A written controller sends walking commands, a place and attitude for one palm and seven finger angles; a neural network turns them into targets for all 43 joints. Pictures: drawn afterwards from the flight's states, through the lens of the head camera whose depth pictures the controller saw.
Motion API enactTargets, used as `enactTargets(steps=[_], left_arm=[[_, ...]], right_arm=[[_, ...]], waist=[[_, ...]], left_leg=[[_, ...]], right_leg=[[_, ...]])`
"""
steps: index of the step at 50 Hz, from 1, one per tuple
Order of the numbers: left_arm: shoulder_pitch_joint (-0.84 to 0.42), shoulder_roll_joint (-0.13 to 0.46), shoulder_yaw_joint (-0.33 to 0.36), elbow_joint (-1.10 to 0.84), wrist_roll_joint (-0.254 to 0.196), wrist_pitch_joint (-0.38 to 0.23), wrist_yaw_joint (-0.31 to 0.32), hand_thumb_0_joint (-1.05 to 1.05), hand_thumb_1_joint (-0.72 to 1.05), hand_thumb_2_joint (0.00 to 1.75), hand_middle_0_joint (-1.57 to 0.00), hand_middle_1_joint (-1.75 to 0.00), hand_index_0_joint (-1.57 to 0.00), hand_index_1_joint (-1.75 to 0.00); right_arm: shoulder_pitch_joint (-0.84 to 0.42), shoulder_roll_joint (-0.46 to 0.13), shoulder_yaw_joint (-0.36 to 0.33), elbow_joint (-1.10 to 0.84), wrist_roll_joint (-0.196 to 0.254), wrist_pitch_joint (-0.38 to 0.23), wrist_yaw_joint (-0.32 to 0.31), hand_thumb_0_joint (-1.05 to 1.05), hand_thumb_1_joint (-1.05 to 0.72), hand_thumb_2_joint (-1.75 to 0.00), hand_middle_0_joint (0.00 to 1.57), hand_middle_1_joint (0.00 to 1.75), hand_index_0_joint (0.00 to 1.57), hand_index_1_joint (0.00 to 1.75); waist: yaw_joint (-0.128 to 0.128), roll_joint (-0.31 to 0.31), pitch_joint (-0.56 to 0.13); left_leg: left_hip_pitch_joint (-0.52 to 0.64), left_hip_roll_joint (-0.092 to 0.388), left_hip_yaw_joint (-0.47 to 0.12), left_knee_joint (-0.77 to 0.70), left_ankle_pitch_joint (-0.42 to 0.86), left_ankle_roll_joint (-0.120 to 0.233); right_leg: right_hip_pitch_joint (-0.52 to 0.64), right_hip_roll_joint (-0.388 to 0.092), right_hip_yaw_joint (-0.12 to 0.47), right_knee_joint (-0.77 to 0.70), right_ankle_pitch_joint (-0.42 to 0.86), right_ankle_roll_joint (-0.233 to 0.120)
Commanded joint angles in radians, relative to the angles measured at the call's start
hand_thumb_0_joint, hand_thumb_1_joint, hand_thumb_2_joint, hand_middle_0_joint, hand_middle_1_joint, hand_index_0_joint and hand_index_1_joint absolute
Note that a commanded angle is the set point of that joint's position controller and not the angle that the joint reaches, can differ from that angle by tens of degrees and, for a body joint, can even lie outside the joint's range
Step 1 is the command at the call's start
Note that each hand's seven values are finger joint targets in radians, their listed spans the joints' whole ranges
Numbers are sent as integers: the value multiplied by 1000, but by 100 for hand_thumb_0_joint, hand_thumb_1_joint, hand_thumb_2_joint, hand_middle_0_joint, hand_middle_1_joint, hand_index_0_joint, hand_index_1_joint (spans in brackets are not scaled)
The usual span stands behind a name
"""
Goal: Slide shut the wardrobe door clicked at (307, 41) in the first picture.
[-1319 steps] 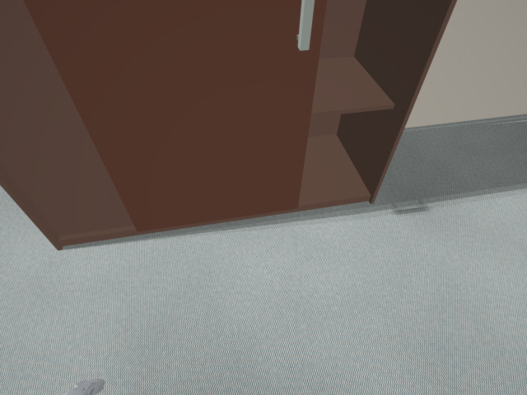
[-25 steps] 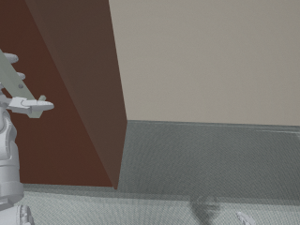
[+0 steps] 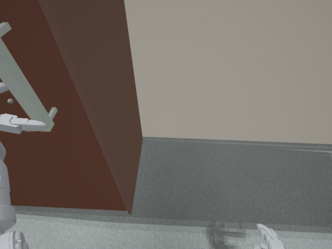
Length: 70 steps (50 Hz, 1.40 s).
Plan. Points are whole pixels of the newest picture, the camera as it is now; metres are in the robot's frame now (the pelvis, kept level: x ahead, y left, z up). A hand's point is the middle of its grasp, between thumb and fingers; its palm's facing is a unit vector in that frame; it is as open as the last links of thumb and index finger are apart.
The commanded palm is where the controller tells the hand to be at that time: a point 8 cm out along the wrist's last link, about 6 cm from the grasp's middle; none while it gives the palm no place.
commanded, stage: slip the hand off the handle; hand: left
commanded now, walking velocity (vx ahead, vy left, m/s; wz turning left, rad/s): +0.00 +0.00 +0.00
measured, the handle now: (27, 83) +0.39 +0.34 +0.21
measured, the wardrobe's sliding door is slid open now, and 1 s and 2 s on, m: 0.00 0.00 0.00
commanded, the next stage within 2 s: draw the hand back to the body in 0.98 s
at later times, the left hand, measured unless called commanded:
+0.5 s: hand out of the picture +0.32 +0.39 +0.19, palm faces +0.52 -0.82 -0.21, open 14.7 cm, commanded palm +0.26 +0.42 +0.20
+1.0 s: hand out of the picture +0.21 +0.38 +0.20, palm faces +0.57 -0.79 -0.22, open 14.7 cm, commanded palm +0.17 +0.41 +0.20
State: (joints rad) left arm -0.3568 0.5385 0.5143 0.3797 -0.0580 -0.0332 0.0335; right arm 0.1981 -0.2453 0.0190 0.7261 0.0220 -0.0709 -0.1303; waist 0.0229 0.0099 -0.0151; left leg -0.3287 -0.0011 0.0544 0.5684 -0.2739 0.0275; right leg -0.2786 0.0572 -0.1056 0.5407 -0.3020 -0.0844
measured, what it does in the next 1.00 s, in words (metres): stands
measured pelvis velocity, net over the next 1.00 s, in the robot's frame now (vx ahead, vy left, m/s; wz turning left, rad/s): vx -0.01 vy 0.03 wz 0.03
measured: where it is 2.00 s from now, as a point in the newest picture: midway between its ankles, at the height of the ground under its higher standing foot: outside the picture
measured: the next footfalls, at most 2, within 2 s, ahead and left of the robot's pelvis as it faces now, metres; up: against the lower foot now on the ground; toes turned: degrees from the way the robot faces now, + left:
none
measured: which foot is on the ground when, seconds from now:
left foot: down 0.00-1.00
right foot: down 0.00-1.00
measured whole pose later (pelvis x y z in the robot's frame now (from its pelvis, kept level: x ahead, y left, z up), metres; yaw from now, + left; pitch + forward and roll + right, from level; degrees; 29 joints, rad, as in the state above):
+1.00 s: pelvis -0.01 +0.03 +0.01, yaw +1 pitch -3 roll -1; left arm 0.07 0.44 0.52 -0.11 -0.17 0.03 -0.03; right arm 0.13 -0.21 0.06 0.69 0.02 -0.13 -0.15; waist 0.11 0.02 0.00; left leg -0.18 -0.05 0.04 0.46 -0.22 0.07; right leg -0.12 0.02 -0.11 0.42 -0.24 -0.04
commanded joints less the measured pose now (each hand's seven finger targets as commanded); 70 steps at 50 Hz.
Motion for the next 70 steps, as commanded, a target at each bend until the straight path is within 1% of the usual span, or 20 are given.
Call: enactTargets(steps=[1, 3, 10, 12, 14, 19, 21, 24, 28, 39, 43, 46, 49, 52, 55, 56, 60, 61, 65, 70], left_arm=[[-378, 350, 58, -178, -15, -94, -28, 0, -55, 20, -25, -115, -25, -115], [-395, 361, 61, -118, -20, -99, -39, 0, -55, 20, -25, -115, -25, -115], [-435, 434, 100, -57, -16, -147, -61, 0, -55, 20, -25, -115, -25, -115], [-411, 468, 131, -22, -17, -154, -66, 0, -55, 20, -25, -115, -25, -115], [-451, 469, 121, -30, -13, -171, -75, 0, -55, 20, -25, -115, -25, -115], [-225, 400, 126, -185, -53, -169, -89, 0, -55, 20, -25, -115, -25, -115], [-141, 400, 168, -217, -81, -148, -90, 0, -55, 20, -25, -115, -25, -115], [-116, 356, 160, -327, -107, -114, -82, 0, -55, 20, -25, -115, -25, -115], [-98, 312, 128, -461, -84, -87, -41, 0, -55, 20, -25, -115, -25, -115], [48, 176, 55, -613, -104, -18, -40, 0, -55, 20, -25, -115, -25, -115], [121, 156, 52, -679, -106, -6, -44, 0, -55, 20, -25, -115, -25, -115], [212, 194, 114, -707, -117, -1, -47, 0, -55, 20, -25, -115, -25, -115], [243, 174, 116, -712, -138, 2, -63, 0, -55, 20, -25, -115, -25, -115], [150, 191, 113, -672, -143, -4, -75, 0, -55, 20, -25, -115, -25, -115], [130, 233, 133, -620, -141, -24, -92, 0, -55, 20, -25, -115, -25, -115], [155, 199, 77, -517, -215, 56, -168, 0, -55, 20, -25, -115, -25, -115], [55, 292, 110, -580, -270, 159, -279, 0, -55, 20, -25, -115, -25, -115], [63, 297, 109, -599, -282, 173, -302, 0, -55, 20, -25, -115, -25, -115], [160, 344, 164, -551, -344, 203, -401, 0, -55, 20, -25, -115, -25, -115], [270, 386, 254, -493, -417, 203, -495, 0, -55, 20, -25, -115, -25, -115]], right_arm=[[-24, -159, -51, -106, -4, -47, -16, 0, -90, -90, 20, 30, 20, 30], [-12, -162, -48, -97, 0, -50, -17, 0, -90, -90, 20, 30, 20, 30], [20, -171, -49, -92, -3, -59, -13, 0, -90, -90, 20, 30, 20, 30], [26, -176, -47, -95, -2, -56, -12, 0, -90, -90, 20, 30, 20, 30], [37, -178, -50, -93, -2, -59, -12, 0, -90, -90, 20, 30, 20, 30], [20, -175, -56, -134, 1, -63, -2, 0, -90, -90, 20, 30, 20, 30], [6, -177, -57, -142, 3, -63, -3, 0, -90, -90, 20, 30, 20, 30], [-33, -166, -52, -154, 10, -72, -7, 0, -90, -90, 20, 30, 20, 30], [-60, -154, -43, -154, 1, -84, -16, 0, -90, -90, 20, 30, 20, 30], [-130, -127, -21, -150, -1, -100, -31, 0, -90, -90, 20, 30, 20, 30], [-141, -116, -14, -157, -3, -100, -27, 0, -90, -90, 20, 30, 20, 30], [-140, -117, -15, -156, -6, -99, -26, 0, -90, -90, 20, 30, 20, 30], [-157, -108, -10, -157, 0, -101, -30, 0, -90, -90, 20, 30, 20, 30], [-162, -107, -5, -139, 1, -110, -42, 0, -90, -90, 20, 30, 20, 30], [-158, -113, -7, -128, -1, -121, -51, 0, -90, -90, 20, 30, 20, 30], [-163, -131, -6, -119, 24, -125, -62, 0, -90, -90, 20, 30, 20, 30], [-197, -139, 4, -152, 48, -163, -75, 0, -90, -90, 20, 30, 20, 30], [-201, -141, 5, -161, 51, -169, -72, 0, -90, -90, 20, 30, 20, 30], [-183, -155, 4, -190, 63, -187, -52, 0, -90, -90, 20, 30, 20, 30], [-168, -164, -5, -238, 74, -193, -12, 0, -90, -90, 20, 30, 20, 30]], waist=[[-25, 69, -232], [-27, 45, -222], [-13, 105, -253], [-10, 68, -252], [-17, 117, -257], [25, 146, -309], [36, 91, -277], [36, 107, -240], [29, 168, -219], [34, 106, -162], [43, 118, -150], [62, 107, -139], [56, 85, -102], [33, 110, -42], [35, 123, -56], [23, 112, -70], [35, 123, -124], [39, 152, -142], [47, 73, -121], [62, 36, -123]], left_leg=[[113, 3, -64, -48, 199, 17], [92, 3, -72, -55, 176, 15], [88, 5, -85, -51, 179, 12], [56, 6, -86, -48, 161, 13], [81, 6, -91, -52, 170, 12], [159, 15, -111, -55, 286, 3], [144, 20, -112, -62, 290, 1], [158, 22, -116, -86, 273, -5], [200, 31, -142, -119, 262, -23], [258, 29, -163, -185, 223, -46], [275, 24, -151, -195, 262, -49], [272, 19, -140, -201, 264, -47], [257, 15, -132, -209, 229, -39], [231, 7, -125, -217, 140, -27], [219, -1, -121, -213, 92, -16], [222, 3, -127, -222, 63, -15], [251, 1, -127, -205, 133, -1], [259, 1, -124, -195, 152, -2], [226, 1, -132, -175, 199, 3], [143, 4, -139, -115, 180, -1]], right_leg=[[29, -52, 122, -86, 239, 92], [20, -53, 117, -89, 213, 92], [15, -46, 116, -77, 187, 78], [23, -47, 119, -71, 177, 81], [-4, -36, 105, -71, 163, 76], [22, -21, 84, -49, 215, 64], [35, -19, 77, -54, 218, 65], [17, -17, 66, -67, 190, 69], [-3, -12, 55, -79, 144, 63], [42, -17, 41, -134, 145, 60], [76, -17, 39, -151, 167, 57], [105, -15, 41, -167, 173, 55], [100, -18, 39, -180, 157, 59], [69, -27, 52, -201, 110, 59], [70, -34, 60, -205, 79, 60], [118, -44, 70, -220, 81, 59], [165, -47, 80, -231, 125, 61], [184, -50, 89, -227, 139, 58], [197, -53, 94, -211, 215, 69], [194, -91, 171, -190, 261, 117]])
